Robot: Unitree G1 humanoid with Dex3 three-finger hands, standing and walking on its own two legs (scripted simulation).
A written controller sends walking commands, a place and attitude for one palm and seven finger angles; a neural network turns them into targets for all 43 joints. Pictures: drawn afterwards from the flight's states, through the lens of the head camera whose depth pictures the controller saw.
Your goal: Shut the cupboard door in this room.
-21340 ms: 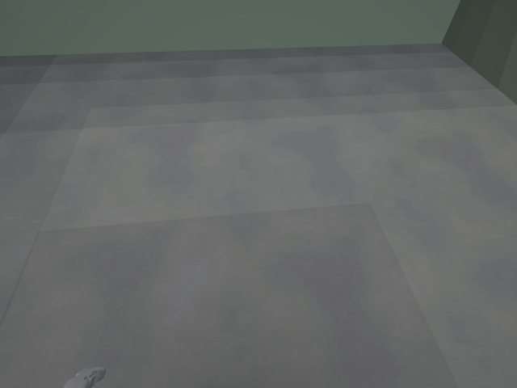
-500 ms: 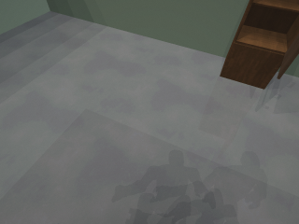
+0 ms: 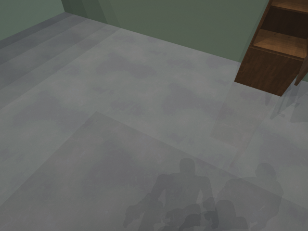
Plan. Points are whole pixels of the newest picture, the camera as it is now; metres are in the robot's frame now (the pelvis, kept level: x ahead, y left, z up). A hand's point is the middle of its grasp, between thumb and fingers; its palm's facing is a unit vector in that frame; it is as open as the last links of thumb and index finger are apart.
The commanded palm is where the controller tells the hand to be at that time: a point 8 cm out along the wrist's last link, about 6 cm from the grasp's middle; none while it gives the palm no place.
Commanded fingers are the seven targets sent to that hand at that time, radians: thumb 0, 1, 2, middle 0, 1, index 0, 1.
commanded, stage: stand and wait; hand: left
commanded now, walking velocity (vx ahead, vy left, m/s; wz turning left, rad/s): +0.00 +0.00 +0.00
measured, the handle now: out of the picture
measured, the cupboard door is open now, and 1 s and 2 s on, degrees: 81 81 81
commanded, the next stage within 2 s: turn or walk to find it in 0.18 s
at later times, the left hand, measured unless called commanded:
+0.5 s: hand out of the picture +0.06 +0.22 -0.16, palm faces -0.11 -0.94 -0.31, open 7.4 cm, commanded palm none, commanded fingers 0.00 0.90 0.90 -0.20 -0.30 -0.20 -0.30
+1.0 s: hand out of the picture +0.10 +0.22 -0.15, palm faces -0.11 -0.94 -0.33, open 7.4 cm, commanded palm none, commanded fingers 0.00 0.90 0.90 -0.20 -0.30 -0.20 -0.30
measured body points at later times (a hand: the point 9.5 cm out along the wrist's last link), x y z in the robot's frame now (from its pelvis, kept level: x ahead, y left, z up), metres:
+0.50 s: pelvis -0.02 -0.01 +0.00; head +0.00 -0.02 +0.45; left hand +0.07 +0.27 -0.14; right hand +0.02 -0.29 -0.14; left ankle -0.03 +0.12 -0.74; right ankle +0.00 -0.11 -0.74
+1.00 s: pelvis -0.01 -0.01 +0.01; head +0.00 -0.01 +0.46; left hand +0.11 +0.27 -0.13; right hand -0.01 -0.31 -0.13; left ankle -0.03 +0.12 -0.74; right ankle +0.00 -0.11 -0.74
